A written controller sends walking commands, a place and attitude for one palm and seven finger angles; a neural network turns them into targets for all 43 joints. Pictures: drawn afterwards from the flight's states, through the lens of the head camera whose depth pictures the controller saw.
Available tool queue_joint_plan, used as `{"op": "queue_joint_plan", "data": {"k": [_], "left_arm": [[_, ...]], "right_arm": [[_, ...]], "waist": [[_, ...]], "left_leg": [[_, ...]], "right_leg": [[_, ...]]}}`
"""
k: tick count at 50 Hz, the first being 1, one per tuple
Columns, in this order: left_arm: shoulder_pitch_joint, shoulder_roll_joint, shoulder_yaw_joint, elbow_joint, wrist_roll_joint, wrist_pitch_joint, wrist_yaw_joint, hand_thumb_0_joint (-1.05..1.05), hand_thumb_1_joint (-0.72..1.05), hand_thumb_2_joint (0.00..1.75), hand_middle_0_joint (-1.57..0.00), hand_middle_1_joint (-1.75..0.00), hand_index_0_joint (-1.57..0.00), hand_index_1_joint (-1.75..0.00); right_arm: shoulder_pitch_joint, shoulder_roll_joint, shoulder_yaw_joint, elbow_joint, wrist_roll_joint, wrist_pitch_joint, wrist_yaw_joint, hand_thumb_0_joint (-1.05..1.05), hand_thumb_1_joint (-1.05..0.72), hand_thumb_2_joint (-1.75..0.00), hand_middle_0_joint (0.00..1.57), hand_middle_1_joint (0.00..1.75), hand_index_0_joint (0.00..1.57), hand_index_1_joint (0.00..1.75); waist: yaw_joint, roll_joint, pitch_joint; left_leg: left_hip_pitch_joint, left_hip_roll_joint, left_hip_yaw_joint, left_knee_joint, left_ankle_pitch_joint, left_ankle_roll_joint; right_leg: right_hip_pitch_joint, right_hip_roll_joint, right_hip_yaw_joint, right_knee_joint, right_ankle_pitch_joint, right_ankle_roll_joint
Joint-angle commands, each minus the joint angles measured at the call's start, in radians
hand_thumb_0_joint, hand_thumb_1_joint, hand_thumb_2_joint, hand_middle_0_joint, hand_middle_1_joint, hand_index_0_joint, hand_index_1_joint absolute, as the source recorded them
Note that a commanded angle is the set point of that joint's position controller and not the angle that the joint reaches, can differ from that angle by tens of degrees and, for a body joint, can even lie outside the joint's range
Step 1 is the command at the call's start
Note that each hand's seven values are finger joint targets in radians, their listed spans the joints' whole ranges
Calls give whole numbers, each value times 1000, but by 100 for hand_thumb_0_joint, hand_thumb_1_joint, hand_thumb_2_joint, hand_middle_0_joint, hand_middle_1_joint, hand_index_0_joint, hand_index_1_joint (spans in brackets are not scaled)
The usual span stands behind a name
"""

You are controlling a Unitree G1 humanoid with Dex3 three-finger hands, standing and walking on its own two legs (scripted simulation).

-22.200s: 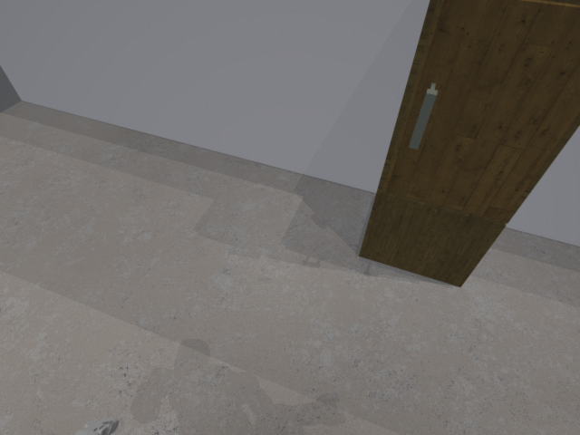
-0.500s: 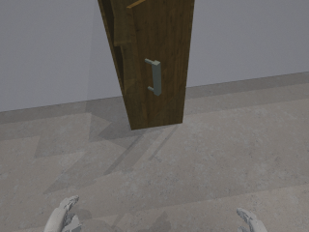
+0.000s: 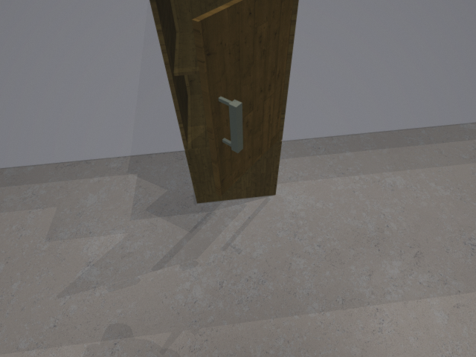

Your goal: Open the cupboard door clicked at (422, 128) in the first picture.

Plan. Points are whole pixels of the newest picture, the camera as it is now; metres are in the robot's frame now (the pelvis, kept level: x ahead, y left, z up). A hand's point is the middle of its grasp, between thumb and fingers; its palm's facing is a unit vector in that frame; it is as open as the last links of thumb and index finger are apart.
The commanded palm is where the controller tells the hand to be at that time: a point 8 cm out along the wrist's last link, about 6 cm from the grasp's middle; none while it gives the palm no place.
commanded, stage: let the arm hang, fingers relaxed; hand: left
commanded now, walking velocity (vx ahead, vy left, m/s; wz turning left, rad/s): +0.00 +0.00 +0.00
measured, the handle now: (230, 125) +0.70 +0.06 -0.04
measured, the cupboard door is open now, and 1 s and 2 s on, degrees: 45 45 45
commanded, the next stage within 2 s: look to check the result in 0.40 s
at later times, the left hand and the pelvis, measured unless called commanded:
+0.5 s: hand out of the picture +0.01 +0.16 -0.17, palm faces +0.04 -0.98 -0.18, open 7.3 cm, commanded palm none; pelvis +0.02 -0.01 +0.00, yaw +0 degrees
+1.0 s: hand out of the picture +0.04 +0.16 -0.17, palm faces +0.03 -0.98 -0.20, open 7.3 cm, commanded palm none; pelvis +0.04 -0.01 +0.00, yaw +0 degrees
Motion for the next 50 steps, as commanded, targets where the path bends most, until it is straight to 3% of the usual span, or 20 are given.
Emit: {"op": "queue_joint_plan", "data": {"k": [1, 12, 40, 50], "left_arm": [[45, 97, 20, -24, 4, -23, 8, 0, 90, 90, -20, -30, -20, -30], [63, 69, 21, -6, 3, -29, 12, 0, 90, 90, -20, -30, -20, -30], [64, 82, 22, -3, 4, -39, 13, 0, 90, 90, -20, -30, -20, -30], [46, 97, 25, -8, 3, -40, 12, 0, 90, 90, -20, -30, -20, -30]], "right_arm": [[97, -82, -14, -1, -3, -9, -12, 0, -90, -90, 20, 30, 20, 30], [96, -54, -11, 19, -2, -20, -20, 0, -90, -90, 20, 30, 20, 30], [54, -96, -18, 12, 4, -26, -28, 0, -90, -90, 20, 30, 20, 30], [33, -111, -18, 9, 3, -28, -29, 0, -90, -90, 20, 30, 20, 30]], "waist": [[1, -86, 31], [9, -12, 45], [8, -55, 14], [9, -36, 0]], "left_leg": [[-49, 69, -73, -71, -9, 25], [-53, 81, -71, -92, 37, 19], [14, 91, -70, -87, 120, 17], [30, 95, -73, -92, 152, 16]], "right_leg": [[-32, -141, 176, -147, -140, 2], [5, -134, 163, -121, -19, 5], [49, -134, 147, -107, 156, 14], [67, -136, 149, -102, 201, 12]]}}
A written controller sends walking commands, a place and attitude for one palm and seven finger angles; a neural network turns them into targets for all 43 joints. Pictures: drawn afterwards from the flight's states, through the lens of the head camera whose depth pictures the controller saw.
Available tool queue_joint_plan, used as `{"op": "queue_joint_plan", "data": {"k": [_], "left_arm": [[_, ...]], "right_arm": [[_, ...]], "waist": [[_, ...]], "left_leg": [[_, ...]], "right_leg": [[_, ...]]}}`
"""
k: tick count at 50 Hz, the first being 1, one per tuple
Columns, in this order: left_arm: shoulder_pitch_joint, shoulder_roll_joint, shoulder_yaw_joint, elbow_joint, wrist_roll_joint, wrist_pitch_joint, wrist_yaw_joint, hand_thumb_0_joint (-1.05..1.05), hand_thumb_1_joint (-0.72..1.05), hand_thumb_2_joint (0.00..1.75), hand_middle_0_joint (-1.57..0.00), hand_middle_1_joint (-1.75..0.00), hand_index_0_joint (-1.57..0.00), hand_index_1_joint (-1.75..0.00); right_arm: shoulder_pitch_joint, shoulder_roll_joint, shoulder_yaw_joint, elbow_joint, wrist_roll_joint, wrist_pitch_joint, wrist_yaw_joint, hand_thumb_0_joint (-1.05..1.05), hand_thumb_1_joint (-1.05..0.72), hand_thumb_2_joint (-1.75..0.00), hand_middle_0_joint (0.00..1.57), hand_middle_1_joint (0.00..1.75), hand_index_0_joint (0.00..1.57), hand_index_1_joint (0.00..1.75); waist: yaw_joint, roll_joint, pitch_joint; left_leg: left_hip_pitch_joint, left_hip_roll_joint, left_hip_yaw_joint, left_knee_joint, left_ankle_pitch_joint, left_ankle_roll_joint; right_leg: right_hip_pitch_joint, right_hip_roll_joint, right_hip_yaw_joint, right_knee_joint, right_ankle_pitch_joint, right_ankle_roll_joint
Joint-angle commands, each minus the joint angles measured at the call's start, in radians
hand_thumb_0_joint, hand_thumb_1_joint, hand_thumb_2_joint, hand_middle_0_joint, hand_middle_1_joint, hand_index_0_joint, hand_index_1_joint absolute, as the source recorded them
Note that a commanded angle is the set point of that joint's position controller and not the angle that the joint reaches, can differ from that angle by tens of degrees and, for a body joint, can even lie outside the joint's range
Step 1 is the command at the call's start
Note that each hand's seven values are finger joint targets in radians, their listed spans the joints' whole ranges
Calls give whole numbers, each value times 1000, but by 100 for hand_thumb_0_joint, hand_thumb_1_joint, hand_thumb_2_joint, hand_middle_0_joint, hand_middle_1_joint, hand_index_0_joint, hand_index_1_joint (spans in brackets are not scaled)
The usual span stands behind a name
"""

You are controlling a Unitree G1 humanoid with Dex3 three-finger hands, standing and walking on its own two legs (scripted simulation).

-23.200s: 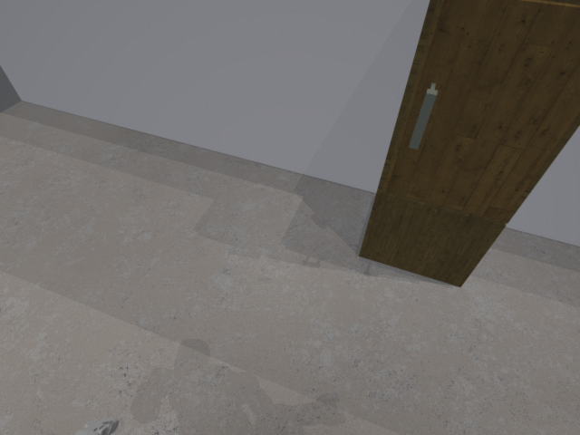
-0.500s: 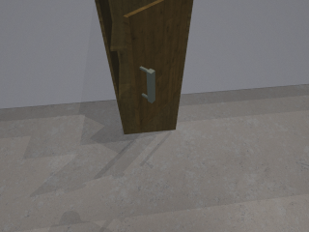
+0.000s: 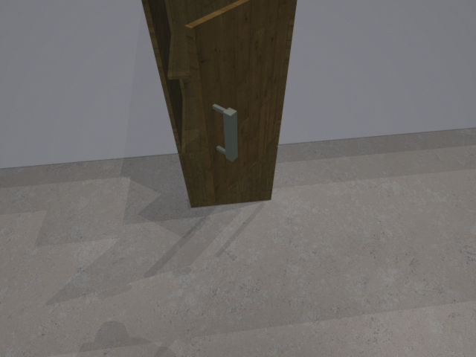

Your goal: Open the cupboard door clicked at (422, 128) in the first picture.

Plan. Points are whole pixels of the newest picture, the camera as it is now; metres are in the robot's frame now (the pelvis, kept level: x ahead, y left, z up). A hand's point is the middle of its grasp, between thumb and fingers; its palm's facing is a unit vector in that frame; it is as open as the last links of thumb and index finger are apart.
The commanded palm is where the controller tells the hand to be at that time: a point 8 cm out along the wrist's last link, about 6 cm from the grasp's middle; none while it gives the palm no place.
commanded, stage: look to check the result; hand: left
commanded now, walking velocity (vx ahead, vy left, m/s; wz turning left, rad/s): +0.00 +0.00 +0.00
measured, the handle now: (224, 133) +0.66 +0.08 -0.04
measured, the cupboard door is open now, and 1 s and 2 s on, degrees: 45 45 45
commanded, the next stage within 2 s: walk to a spot facing it in 0.02 s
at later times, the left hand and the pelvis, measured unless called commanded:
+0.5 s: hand out of the picture +0.04 +0.19 -0.19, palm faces -0.05 -0.98 -0.21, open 7.4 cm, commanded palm none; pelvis -0.01 +0.01 -0.01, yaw -6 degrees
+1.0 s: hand out of the picture +0.15 +0.12 -0.17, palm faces -0.36 -0.88 -0.29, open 7.4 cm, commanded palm none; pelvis -0.01 -0.04 -0.02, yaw -24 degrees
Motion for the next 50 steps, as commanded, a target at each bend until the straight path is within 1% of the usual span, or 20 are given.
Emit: {"op": "queue_joint_plan", "data": {"k": [1, 11, 18, 23, 24, 25, 26, 27, 28, 30, 33, 38, 40, 41, 42, 43, 44, 45, 46, 50], "left_arm": [[70, 121, 22, -19, 3, -14, 6, 0, 90, 90, -20, -30, -20, -30], [56, 141, 42, -38, 7, 5, 4, 0, 90, 90, -20, -30, -20, -30], [20, 200, 91, -100, 17, 39, -10, 0, 90, 90, -20, -30, -20, -30], [-33, 212, 110, -141, 20, 42, -12, 0, 90, 90, -20, -30, -20, -30], [-55, 201, 108, -154, 18, 42, -15, 0, 90, 90, -20, -30, -20, -30], [-69, 166, 103, -175, 16, 44, -20, 0, 90, 90, -20, -30, -20, -30], [-98, 134, 95, -202, 14, 48, -28, 0, 90, 90, -20, -30, -20, -30], [-132, 151, 98, -216, 23, 53, -31, 0, 90, 90, -20, -30, -20, -30], [-123, 166, 108, -212, 27, 59, -37, 0, 90, 90, -20, -30, -20, -30], [-107, 146, 111, -209, 27, 60, -50, 0, 90, 90, -20, -30, -20, -30], [-116, 126, 103, -226, 22, 65, -61, 0, 90, 90, -20, -30, -20, -30], [-166, 125, 89, -266, 22, 52, -68, 0, 90, 90, -20, -30, -20, -30], [-111, 148, 94, -262, 21, 42, -66, 0, 90, 90, -20, -30, -20, -30], [-42, 171, 103, -239, 22, 37, -65, 0, 90, 90, -20, -30, -20, -30], [54, 252, 121, -215, 29, 25, -55, 0, 90, 90, -20, -30, -20, -30], [113, 377, 150, -205, 32, 18, -37, 0, 90, 90, -20, -30, -20, -30], [126, 378, 144, -200, 13, 19, -24, 0, 90, 90, -20, -30, -20, -30], [81, 334, 139, -212, 14, 25, -14, 0, 90, 90, -20, -30, -20, -30], [23, 309, 133, -235, 21, 29, -6, 0, 90, 90, -20, -30, -20, -30], [-58, 271, 119, -283, 27, 24, -4, 0, 90, 90, -20, -30, -20, -30]], "right_arm": [[85, -94, -11, -9, -1, -5, -9, 0, -90, -90, 20, 30, 20, 30], [91, -103, -25, -16, -1, 10, -19, 0, -90, -90, 20, 30, 20, 30], [47, -120, -61, -83, 2, 34, -24, 0, -90, -90, 20, 30, 20, 30], [49, -119, -69, -121, 5, 28, -22, 0, -90, -90, 20, 30, 20, 30], [66, -128, -72, -121, 4, 23, -23, 0, -90, -90, 20, 30, 20, 30], [86, -160, -78, -123, -3, 18, -25, 0, -90, -90, 20, 30, 20, 30], [120, -217, -85, -123, -12, 11, -29, 0, -90, -90, 20, 30, 20, 30], [123, -218, -82, -123, -16, 8, -34, 0, -90, -90, 20, 30, 20, 30], [105, -202, -72, -135, -17, 2, -37, 0, -90, -90, 20, 30, 20, 30], [29, -191, -69, -182, -15, -5, -39, 0, -90, -90, 20, 30, 20, 30], [11, -210, -71, -195, -20, -4, -30, 0, -90, -90, 20, 30, 20, 30], [25, -245, -93, -206, -21, 3, -8, 0, -90, -90, 20, 30, 20, 30], [2, -268, -105, -222, -16, 8, 1, 0, -90, -90, 20, 30, 20, 30], [-30, -271, -108, -237, -9, 11, 4, 0, -90, -90, 20, 30, 20, 30], [-53, -238, -105, -263, 5, 14, 11, 0, -90, -90, 20, 30, 20, 30], [-110, -156, -85, -331, 11, 16, 17, 0, -90, -90, 20, 30, 20, 30], [-119, -183, -83, -334, 10, 33, 8, 0, -90, -90, 20, 30, 20, 30], [-158, -171, -87, -337, 9, 37, 10, 0, -90, -90, 20, 30, 20, 30], [-170, -165, -84, -330, 8, 36, 7, 0, -90, -90, 20, 30, 20, 30], [-147, -160, -84, -309, 8, 42, 15, 0, -90, -90, 20, 30, 20, 30]], "waist": [[0, -18, 16], [-2, -35, -14], [1, -98, 0], [-15, -87, -31], [-30, -37, -41], [-40, 97, -50], [-50, 279, -48], [-52, 260, -24], [-27, 185, -19], [13, 52, -15], [12, 103, -20], [-18, 195, -46], [9, 178, -88], [52, 127, -117], [105, -65, -166], [134, -380, -168], [125, -329, -182], [108, -225, -101], [83, -281, -93], [27, -155, -133]], "left_leg": [[-42, 86, -74, -47, 183, 33], [-33, 98, -22, 17, 161, 22], [-114, 75, 53, 183, -41, 1], [-110, 80, 27, 181, -111, -2], [-28, 105, 13, 105, -41, 8], [64, 206, -84, 26, 53, 46], [99, 383, -248, -85, 206, 130], [81, 467, -260, -102, 355, 193], [55, 445, -207, -84, 431, 198], [41, 386, -92, -47, 466, 177], [73, 322, 32, -21, 487, 138], [92, 328, 127, 65, 524, 104], [76, 322, 157, 165, 523, 71], [7, 303, 183, 268, 469, 43], [-156, 242, 214, 473, 264, -6], [-448, 67, 190, 761, -400, -58], [-467, 81, 8, 856, -451, -53], [-507, 107, -23, 864, -377, -46], [-520, 114, -40, 866, -320, -52], [-395, 72, -37, 765, -201, -67]], "right_leg": [[11, -153, 142, -68, 239, 20], [5, -162, 178, -26, 356, 15], [-78, -216, 331, -32, 287, -58], [-115, -221, 399, -2, 303, -94], [-180, -184, 367, 38, 294, -68], [-289, -81, 274, 142, 201, -13], [-384, 9, 128, 361, -68, 37], [-436, -4, 134, 606, -318, 52], [-449, -32, 183, 718, -301, 62], [-463, -59, 156, 788, -239, 79], [-469, -67, 112, 744, -195, 104], [-329, -64, 21, 403, -179, 92], [-212, -39, -5, 258, -91, 78], [-84, -31, -8, 157, 39, 67], [107, -139, 137, 64, 312, 21], [218, -398, 548, 38, 764, -116], [179, -431, 563, 30, 741, -182], [136, -387, 495, 32, 661, -179], [106, -326, 490, 51, 589, -162], [-7, -251, 419, 35, 461, -121]]}}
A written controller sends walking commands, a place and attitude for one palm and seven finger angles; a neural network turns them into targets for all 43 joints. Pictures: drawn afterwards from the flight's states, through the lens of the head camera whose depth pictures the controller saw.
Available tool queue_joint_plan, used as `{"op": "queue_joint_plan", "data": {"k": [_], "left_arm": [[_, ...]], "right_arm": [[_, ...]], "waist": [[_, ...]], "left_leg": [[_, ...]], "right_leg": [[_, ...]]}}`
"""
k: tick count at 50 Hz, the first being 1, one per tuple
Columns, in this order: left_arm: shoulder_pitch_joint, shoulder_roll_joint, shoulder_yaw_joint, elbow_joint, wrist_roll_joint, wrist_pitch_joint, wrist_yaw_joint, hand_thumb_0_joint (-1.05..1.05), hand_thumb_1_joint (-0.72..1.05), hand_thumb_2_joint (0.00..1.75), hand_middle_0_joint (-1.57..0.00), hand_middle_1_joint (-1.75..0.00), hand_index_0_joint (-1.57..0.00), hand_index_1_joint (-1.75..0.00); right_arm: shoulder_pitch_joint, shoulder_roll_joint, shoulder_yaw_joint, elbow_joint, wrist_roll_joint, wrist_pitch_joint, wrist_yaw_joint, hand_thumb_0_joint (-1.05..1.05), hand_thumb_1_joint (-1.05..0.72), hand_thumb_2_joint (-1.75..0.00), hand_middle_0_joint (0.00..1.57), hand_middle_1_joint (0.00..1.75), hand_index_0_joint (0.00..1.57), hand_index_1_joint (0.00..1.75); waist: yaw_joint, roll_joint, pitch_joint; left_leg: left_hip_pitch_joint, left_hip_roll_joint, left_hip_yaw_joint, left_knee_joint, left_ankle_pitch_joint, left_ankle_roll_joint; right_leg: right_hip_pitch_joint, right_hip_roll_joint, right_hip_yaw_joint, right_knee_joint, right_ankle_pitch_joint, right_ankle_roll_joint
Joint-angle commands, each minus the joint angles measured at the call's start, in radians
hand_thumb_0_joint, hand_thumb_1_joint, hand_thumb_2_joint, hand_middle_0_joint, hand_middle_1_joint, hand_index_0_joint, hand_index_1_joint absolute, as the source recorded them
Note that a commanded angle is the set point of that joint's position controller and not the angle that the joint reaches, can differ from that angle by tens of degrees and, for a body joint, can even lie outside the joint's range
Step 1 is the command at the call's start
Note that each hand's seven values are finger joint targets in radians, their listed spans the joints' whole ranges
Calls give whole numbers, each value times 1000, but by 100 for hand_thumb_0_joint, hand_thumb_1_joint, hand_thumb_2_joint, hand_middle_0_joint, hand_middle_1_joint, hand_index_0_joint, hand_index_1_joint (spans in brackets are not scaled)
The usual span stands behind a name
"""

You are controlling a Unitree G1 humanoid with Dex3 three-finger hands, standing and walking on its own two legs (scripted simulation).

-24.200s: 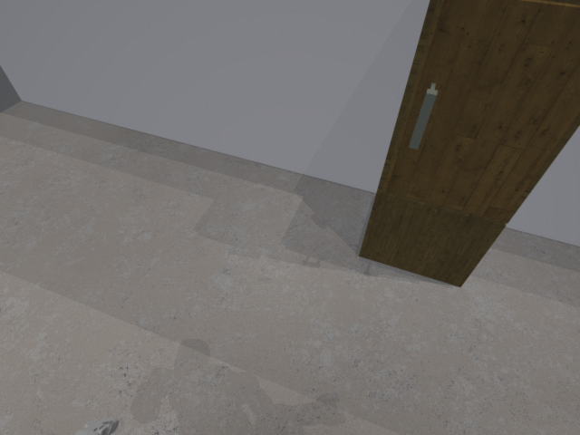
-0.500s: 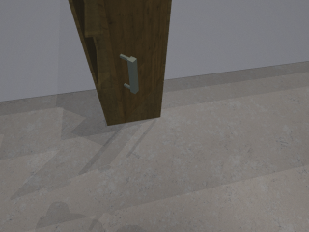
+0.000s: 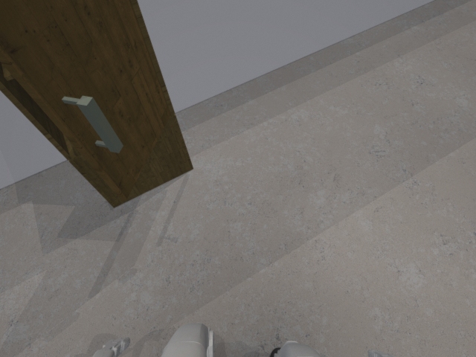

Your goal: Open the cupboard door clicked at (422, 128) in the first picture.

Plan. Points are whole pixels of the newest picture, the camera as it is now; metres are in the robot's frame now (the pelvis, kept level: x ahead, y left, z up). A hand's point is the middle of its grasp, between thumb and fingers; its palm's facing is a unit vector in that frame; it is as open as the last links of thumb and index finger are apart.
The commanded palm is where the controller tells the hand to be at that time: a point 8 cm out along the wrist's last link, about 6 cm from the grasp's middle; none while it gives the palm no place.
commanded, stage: walk to a spot facing it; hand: left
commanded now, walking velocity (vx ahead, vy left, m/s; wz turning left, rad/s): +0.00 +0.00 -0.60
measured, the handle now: (94, 125) +0.56 +0.38 -0.03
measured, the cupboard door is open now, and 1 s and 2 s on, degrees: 45 45 45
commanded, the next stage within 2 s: none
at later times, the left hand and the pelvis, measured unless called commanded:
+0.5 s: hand (143, 321) +0.18 +0.22 -0.16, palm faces -0.25 -0.95 -0.19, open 7.4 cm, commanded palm none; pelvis +0.04 +0.03 +0.01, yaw -18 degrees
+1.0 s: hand (230, 267) +0.29 +0.05 -0.16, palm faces -0.57 -0.80 -0.18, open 7.4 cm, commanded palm none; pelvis +0.14 -0.08 +0.01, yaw -35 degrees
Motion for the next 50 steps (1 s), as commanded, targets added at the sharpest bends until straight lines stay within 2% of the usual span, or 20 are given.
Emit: {"op": "queue_joint_plan", "data": {"k": [1, 8, 12, 13, 14, 15, 16, 18, 20, 26, 31, 33, 34, 35, 36, 37, 38, 41, 43, 50], "left_arm": [[73, 215, 52, -63, 8, -17, 18, 0, 90, 90, -20, -30, -20, -30], [95, 223, 59, -67, 12, -11, 5, 0, 90, 90, -20, -30, -20, -30], [44, 212, 58, -81, 1, -3, 2, 0, 90, 90, -20, -30, -20, -30], [24, 181, 51, -90, -5, -1, 0, 0, 90, 90, -20, -30, -20, -30], [43, 118, 39, -111, -17, 0, -11, 0, 90, 90, -20, -30, -20, -30], [5, 133, 30, -124, -6, -3, -18, 0, 90, 90, -20, -30, -20, -30], [7, 151, 39, -122, 2, 1, -25, 0, 90, 90, -20, -30, -20, -30], [40, 153, 52, -79, 10, 8, -39, 0, 90, 90, -20, -30, -20, -30], [50, 126, 39, -74, 4, 11, -49, 0, 90, 90, -20, -30, -20, -30], [-100, 89, 10, -114, 7, -2, -76, 0, 90, 90, -20, -30, -20, -30], [-156, 81, -5, -120, 6, -15, -86, 0, 90, 90, -20, -30, -20, -30], [-74, 97, 5, -93, 6, -20, -82, 0, 90, 90, -20, -30, -20, -30], [67, 137, 17, -45, 7, -28, -74, 0, 90, 90, -20, -30, -20, -30], [253, 251, 46, 5, 13, -42, -57, 0, 90, 90, -20, -30, -20, -30], [346, 349, 69, 38, -5, -41, -38, 0, 90, 90, -20, -30, -20, -30], [323, 337, 65, 27, -13, -43, -22, 0, 90, 90, -20, -30, -20, -30], [248, 283, 52, 9, -14, -47, -14, 0, 90, 90, -20, -30, -20, -30], [88, 198, 26, -38, -4, -60, -11, 0, 90, 90, -20, -30, -20, -30], [89, 195, 24, -31, -2, -77, -17, 0, 90, 90, -20, -30, -20, -30], [190, 183, 23, 34, 1, -96, -15, 0, 90, 90, -20, -30, -20, -30]], "right_arm": [[14, -57, -12, -89, 1, -23, -1, 0, -90, -90, 20, 30, 20, 30], [-37, -57, -12, -126, 10, -41, -10, 0, -90, -90, 20, 30, 20, 30], [72, -72, -11, -102, 14, -58, -20, 0, -90, -90, 20, 30, 20, 30], [123, -108, -17, -88, 11, -68, -26, 0, -90, -90, 20, 30, 20, 30], [150, -210, -32, -91, -7, -80, -29, 0, -90, -90, 20, 30, 20, 30], [166, -246, -36, -99, -8, -71, -32, 0, -90, -90, 20, 30, 20, 30], [132, -226, -25, -117, -21, -65, -36, 0, -90, -90, 20, 30, 20, 30], [61, -158, -1, -135, -23, -72, -40, 0, -90, -90, 20, 30, 20, 30], [66, -142, 7, -142, -21, -74, -36, 0, -90, -90, 20, 30, 20, 30], [270, -155, -7, -57, -25, -90, -21, 0, -90, -90, 20, 30, 20, 30], [295, -186, -18, -33, -32, -92, -4, 0, -90, -90, 20, 30, 20, 30], [264, -188, -16, -35, -29, -93, 1, 0, -90, -90, 20, 30, 20, 30], [231, -185, -13, -45, -21, -94, 6, 0, -90, -90, 20, 30, 20, 30], [180, -124, 2, -81, 1, -100, 22, 0, -90, -90, 20, 30, 20, 30], [71, -86, 17, -142, -2, -99, 22, 0, -90, -90, 20, 30, 20, 30], [44, -131, 6, -139, -5, -96, 18, 0, -90, -90, 20, 30, 20, 30], [46, -133, -4, -116, -3, -96, 22, 0, -90, -90, 20, 30, 20, 30], [94, -97, -8, -60, -17, -79, 28, 0, -90, -90, 20, 30, 20, 30], [119, -74, -8, -48, -17, -73, 32, 0, -90, -90, 20, 30, 20, 30], [-28, -47, -7, -97, -8, -100, 44, 0, -90, -90, 20, 30, 20, 30]], "waist": [[14, -149, -257], [26, -193, -224], [-31, -165, -256], [-61, -71, -276], [-63, 219, -289], [-68, 267, -253], [-48, 161, -210], [5, 159, -182], [12, 131, -198], [-72, 151, -198], [-85, 179, -170], [-26, 122, -189], [51, 20, -244], [146, -234, -339], [183, -406, -306], [161, -308, -243], [118, -240, -186], [11, -190, -108], [-15, -182, -99], [22, -162, -104]], "left_leg": [[-45, -22, -54, -44, 85, -5], [8, -67, -71, -292, 67, 8], [242, -86, -80, -603, 217, 24], [402, -20, -128, -751, 274, 42], [514, 252, -411, -877, 335, 127], [437, 403, -504, -878, 504, 220], [323, 400, -454, -871, 539, 265], [302, 272, -281, -824, 704, 220], [345, 209, -134, -783, 769, 186], [494, 222, -61, -822, 555, 179], [424, 255, 14, -806, 461, 162], [330, 239, 66, -707, 438, 130], [204, 194, 122, -526, 466, 96], [-69, 105, 221, -232, 302, 49], [-317, -12, 132, 14, -153, 13], [-390, 19, -20, 103, -89, 24], [-370, 61, -46, 102, 23, 22], [-209, 69, -35, -20, 149, -7], [-169, 43, -15, -85, 194, -18], [-189, -8, 1, -323, 283, -1]], "right_leg": [[185, -230, 300, -213, 486, -150], [159, -214, 396, -215, 466, -161], [47, -157, 401, -138, 425, -91], [-73, -93, 347, -68, 298, -42], [-253, 58, 176, 121, -81, 30], [-278, 39, 68, 339, -337, 70], [-258, 1, 85, 479, -314, 80], [-268, -17, 67, 604, -203, 99], [-269, -40, 21, 604, -146, 107], [-314, -75, -70, 362, -96, 93], [-142, -52, -143, 91, -150, 54], [52, -22, -161, -44, -79, 26], [296, -2, -156, -131, -14, -6], [598, -224, 145, -231, -139, -94], [635, -421, 517, -317, 12, -186], [584, -434, 515, -335, 36, -222], [469, -383, 442, -345, -10, -203], [221, -277, 237, -369, 127, -152], [182, -243, 187, -374, 223, -150], [317, -224, 196, -335, 389, -147]]}}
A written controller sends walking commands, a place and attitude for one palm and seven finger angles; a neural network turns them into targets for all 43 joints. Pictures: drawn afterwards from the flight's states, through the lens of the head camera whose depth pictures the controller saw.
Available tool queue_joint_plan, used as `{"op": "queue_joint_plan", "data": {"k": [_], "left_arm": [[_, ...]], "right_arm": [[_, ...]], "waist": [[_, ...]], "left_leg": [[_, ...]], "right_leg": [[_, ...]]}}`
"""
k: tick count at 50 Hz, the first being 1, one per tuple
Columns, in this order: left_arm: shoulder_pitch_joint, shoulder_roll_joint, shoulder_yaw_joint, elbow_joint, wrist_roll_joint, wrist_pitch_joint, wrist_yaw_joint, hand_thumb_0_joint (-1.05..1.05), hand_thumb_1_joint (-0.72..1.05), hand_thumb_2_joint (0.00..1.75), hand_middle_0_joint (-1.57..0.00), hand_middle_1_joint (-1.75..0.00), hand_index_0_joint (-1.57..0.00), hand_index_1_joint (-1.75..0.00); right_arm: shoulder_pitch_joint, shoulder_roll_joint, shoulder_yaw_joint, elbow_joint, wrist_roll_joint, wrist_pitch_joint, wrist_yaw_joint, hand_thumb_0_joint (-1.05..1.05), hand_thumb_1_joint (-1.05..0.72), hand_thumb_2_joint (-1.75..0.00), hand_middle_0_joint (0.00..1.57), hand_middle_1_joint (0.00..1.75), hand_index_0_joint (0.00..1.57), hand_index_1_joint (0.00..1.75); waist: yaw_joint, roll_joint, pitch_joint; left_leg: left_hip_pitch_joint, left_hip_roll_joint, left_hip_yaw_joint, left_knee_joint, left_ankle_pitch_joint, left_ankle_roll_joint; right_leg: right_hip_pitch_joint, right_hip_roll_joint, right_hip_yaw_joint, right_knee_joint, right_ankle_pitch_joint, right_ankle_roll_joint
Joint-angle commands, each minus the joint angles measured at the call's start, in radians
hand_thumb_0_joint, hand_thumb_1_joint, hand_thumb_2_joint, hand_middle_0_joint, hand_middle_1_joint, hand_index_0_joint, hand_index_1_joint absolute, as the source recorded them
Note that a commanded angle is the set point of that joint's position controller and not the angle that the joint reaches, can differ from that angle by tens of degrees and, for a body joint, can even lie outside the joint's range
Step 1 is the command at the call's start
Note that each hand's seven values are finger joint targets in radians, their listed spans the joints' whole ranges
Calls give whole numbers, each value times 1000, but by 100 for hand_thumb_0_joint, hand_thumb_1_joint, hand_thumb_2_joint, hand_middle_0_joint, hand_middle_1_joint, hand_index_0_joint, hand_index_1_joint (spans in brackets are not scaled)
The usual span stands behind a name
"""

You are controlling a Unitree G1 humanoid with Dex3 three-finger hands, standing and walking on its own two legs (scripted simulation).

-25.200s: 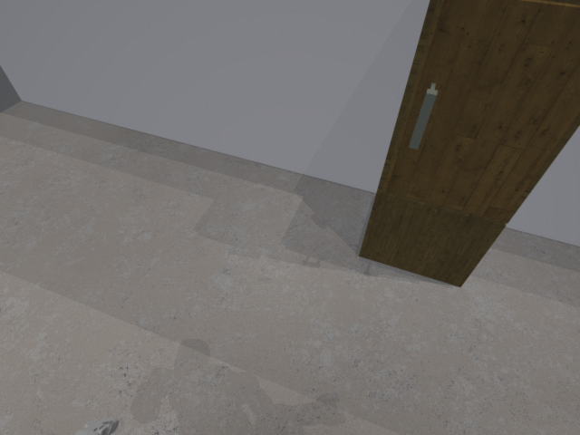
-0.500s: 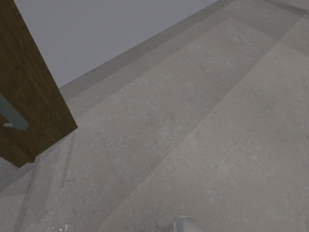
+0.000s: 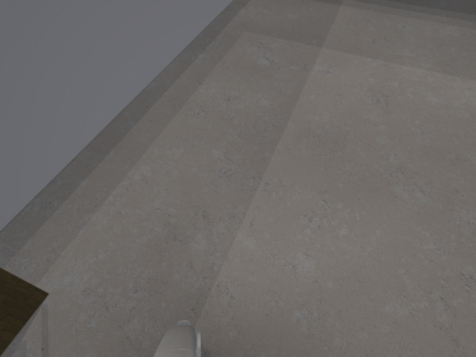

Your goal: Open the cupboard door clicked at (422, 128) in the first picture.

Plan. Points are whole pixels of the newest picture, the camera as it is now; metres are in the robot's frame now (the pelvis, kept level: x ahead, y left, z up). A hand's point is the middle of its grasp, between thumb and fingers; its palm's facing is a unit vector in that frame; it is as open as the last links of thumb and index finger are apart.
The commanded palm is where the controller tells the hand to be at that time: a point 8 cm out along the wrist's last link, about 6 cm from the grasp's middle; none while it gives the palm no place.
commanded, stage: walk to a spot facing it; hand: left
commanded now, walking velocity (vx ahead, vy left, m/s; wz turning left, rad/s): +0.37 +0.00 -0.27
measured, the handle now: out of the picture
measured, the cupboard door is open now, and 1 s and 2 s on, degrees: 45 45 45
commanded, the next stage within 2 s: turn to face it in 1.12 s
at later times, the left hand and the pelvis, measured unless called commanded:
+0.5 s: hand (160, 248) +0.35 +0.19 -0.16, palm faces -0.21 -0.96 -0.17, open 7.4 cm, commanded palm none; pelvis +0.23 +0.03 +0.00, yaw -12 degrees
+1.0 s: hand (215, 194) +0.51 +0.08 -0.17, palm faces -0.23 -0.95 -0.23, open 7.2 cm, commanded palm none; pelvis +0.45 -0.10 +0.00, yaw -16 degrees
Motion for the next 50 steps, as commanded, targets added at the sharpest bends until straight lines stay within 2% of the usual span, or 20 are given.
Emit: {"op": "queue_joint_plan", "data": {"k": [1, 3, 5, 6, 7, 8, 11, 15, 22, 26, 29, 31, 32, 33, 34, 35, 37, 39, 42, 50], "left_arm": [[67, 202, 56, -29, 4, -34, 22, 0, 90, 90, -20, -30, -20, -30], [45, 208, 59, -27, 6, -32, 24, 0, 90, 90, -20, -30, -20, -30], [9, 196, 61, -22, 2, -34, 29, 0, 90, 90, -20, -30, -20, -30], [8, 169, 58, -36, -7, -33, 23, 0, 90, 90, -20, -30, -20, -30], [88, 95, 47, -42, -19, -29, 11, 0, 90, 90, -20, -30, -20, -30], [53, 102, 41, -61, -13, -34, 14, 0, 90, 90, -20, -30, -20, -30], [-28, 99, 45, -47, 12, -23, -5, 0, 90, 90, -20, -30, -20, -30], [37, 36, 34, -15, 18, 13, -17, 0, 90, 90, -20, -30, -20, -30], [-123, 15, 23, -64, 18, 24, -24, 0, 90, 90, -20, -30, -20, -30], [-240, 18, 10, -90, 14, 15, -26, 0, 90, 90, -20, -30, -20, -30], [-248, 33, 12, -87, 11, 8, -23, 0, 90, 90, -20, -30, -20, -30], [-87, 64, 22, -39, 12, -6, -17, 0, 90, 90, -20, -30, -20, -30], [80, 107, 38, 16, 15, -16, -10, 0, 90, 90, -20, -30, -20, -30], [233, 208, 69, 61, 19, -26, 6, 0, 90, 90, -20, -30, -20, -30], [293, 280, 84, 77, -2, -24, 16, 0, 90, 90, -20, -30, -20, -30], [249, 257, 82, 71, -12, -20, 30, 0, 90, 90, -20, -30, -20, -30], [126, 164, 51, 47, -14, -22, 38, 0, 90, 90, -20, -30, -20, -30], [61, 99, 26, 40, -9, -37, 33, 0, 90, 90, -20, -30, -20, -30], [74, 48, 22, 48, 0, -59, 30, 0, 90, 90, -20, -30, -20, -30], [165, 73, 8, 99, -1, -76, 37, 0, 90, 90, -20, -30, -20, -30]], "right_arm": [[-113, -64, -11, -104, 6, -39, -3, 0, -90, -90, 20, 30, 20, 30], [-95, -66, -13, -100, 7, -48, -3, 0, -90, -90, 20, 30, 20, 30], [102, -102, -26, -33, 0, -61, -20, 0, -90, -90, 20, 30, 20, 30], [281, -178, -44, 17, -10, -65, -33, 0, -90, -90, 20, 30, 20, 30], [407, -297, -70, 42, -31, -72, -39, 0, -90, -90, 20, 30, 20, 30], [397, -286, -55, 37, -21, -58, -48, 0, -90, -90, 20, 30, 20, 30], [150, -132, -15, -28, -18, -66, -42, 0, -90, -90, 20, 30, 20, 30], [159, -79, 3, 9, -7, -91, -50, 0, -90, -90, 20, 30, 20, 30], [272, -70, 8, 68, -5, -84, -42, 0, -90, -90, 20, 30, 20, 30], [350, -77, 14, 112, -14, -76, -40, 0, -90, -90, 20, 30, 20, 30], [373, -94, 15, 135, -18, -69, -43, 0, -90, -90, 20, 30, 20, 30], [346, -109, 15, 138, -12, -65, -43, 0, -90, -90, 20, 30, 20, 30], [306, -107, 15, 131, -2, -68, -39, 0, -90, -90, 20, 30, 20, 30], [306, -67, 18, 109, 16, -73, -29, 0, -90, -90, 20, 30, 20, 30], [299, -33, 20, 79, 23, -76, -36, 0, -90, -90, 20, 30, 20, 30], [214, -73, 7, 71, 21, -68, -35, 0, -90, -90, 20, 30, 20, 30], [119, -19, 4, 71, 16, -64, -36, 0, -90, -90, 20, 30, 20, 30], [165, 33, 11, 102, 3, -40, -32, 0, -90, -90, 20, 30, 20, 30], [223, 54, 3, 126, -3, -21, -25, 0, -90, -90, 20, 30, 20, 30], [-77, 13, 1, 24, 5, -29, 2, 0, -90, -90, 20, 30, 20, 30]], "waist": [[50, -133, -6], [30, -143, -10], [-71, -71, -86], [-139, 47, -191], [-152, 367, -328], [-129, 330, -324], [-22, 154, -23], [35, 102, -67], [7, 79, -7], [-39, 101, 23], [-32, 104, 11], [48, 95, -83], [128, 50, -167], [185, -152, -294], [176, -311, -361], [169, -220, -286], [109, -48, -113], [35, -55, -44], [-8, -103, -56], [41, -102, 24]], "left_leg": [[-16, -31, 20, -145, 25, 21], [100, -59, 40, -238, 6, 39], [429, -100, 51, -384, 82, 60], [670, -7, -54, -412, 49, 96], [866, 316, -480, -531, -36, 205], [799, 395, -646, -661, -111, 258], [382, 300, -391, -740, -232, 206], [402, 198, -76, -722, 128, 161], [485, 184, 68, -752, 208, 190], [552, 202, 108, -720, 335, 190], [563, 221, 129, -658, 455, 182], [562, 193, 165, -455, 658, 153], [438, 150, 197, -264, 633, 122], [166, 54, 254, 28, 310, 78], [-55, -73, 169, 328, -362, 43], [-98, -28, 24, 411, -306, 65], [-101, 37, -21, 374, -148, 58], [6, 44, -9, 273, -80, 50], [23, 30, 9, 188, 0, 36], [-116, 3, 31, -60, 118, 52]], "right_leg": [[33, -252, 180, -103, 438, -144], [3, -249, 168, -70, 475, -128], [-113, -190, 128, 134, 579, -85], [-244, -122, 82, 358, 450, -49], [-468, 40, -48, 761, -116, 7], [-541, 13, 57, 949, -225, -6], [-587, -123, 31, 1030, -1, 5], [-543, -137, -2, 891, 107, 36], [-627, -155, -60, 602, 224, 48], [-576, -138, -122, 378, 191, 26], [-448, -100, -152, 279, 109, -7], [-214, -44, -187, 182, 117, -36], [49, -51, -153, 156, 158, -63], [349, -275, 129, 117, 134, -141], [480, -494, 502, -9, 292, -242], [377, -476, 478, -44, 318, -237], [129, -404, 273, -53, 482, -188], [-62, -331, 115, -112, 507, -133], [-79, -272, 15, -147, 539, -111], [80, -281, -10, -159, 657, -104]]}}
